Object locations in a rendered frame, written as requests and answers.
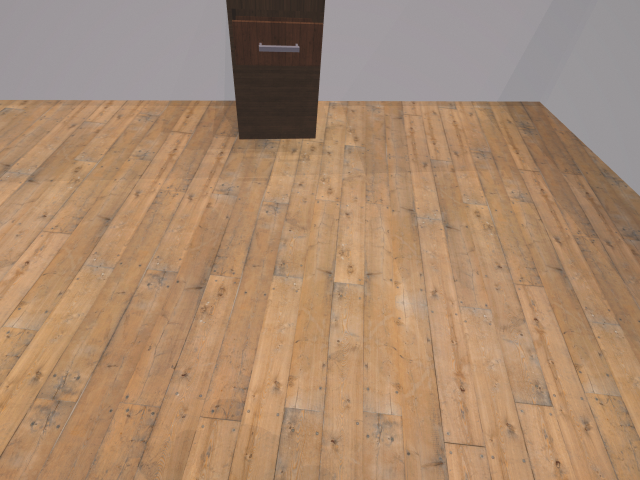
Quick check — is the cabinet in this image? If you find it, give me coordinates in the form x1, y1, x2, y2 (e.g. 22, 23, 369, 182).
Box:
226, 0, 325, 139

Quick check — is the drawer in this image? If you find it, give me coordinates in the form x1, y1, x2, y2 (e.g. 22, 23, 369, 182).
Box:
232, 16, 323, 66

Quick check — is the handle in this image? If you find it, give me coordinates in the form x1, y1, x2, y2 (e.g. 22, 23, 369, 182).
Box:
259, 43, 300, 52

